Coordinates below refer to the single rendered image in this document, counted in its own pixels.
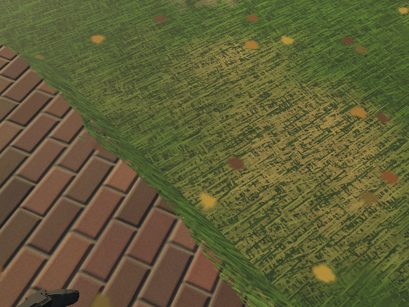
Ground robot left hand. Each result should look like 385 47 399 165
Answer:
17 289 79 307

